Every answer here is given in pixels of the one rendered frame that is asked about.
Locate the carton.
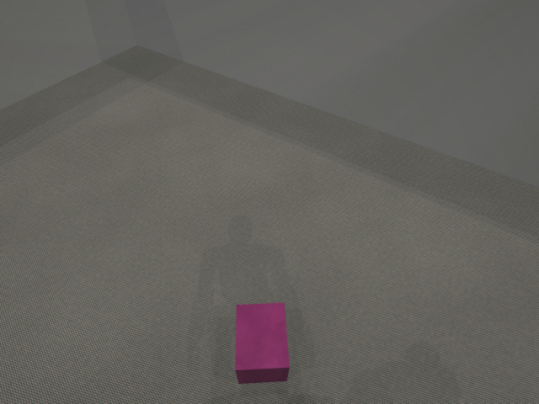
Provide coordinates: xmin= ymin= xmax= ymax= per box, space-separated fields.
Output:
xmin=235 ymin=303 xmax=290 ymax=384

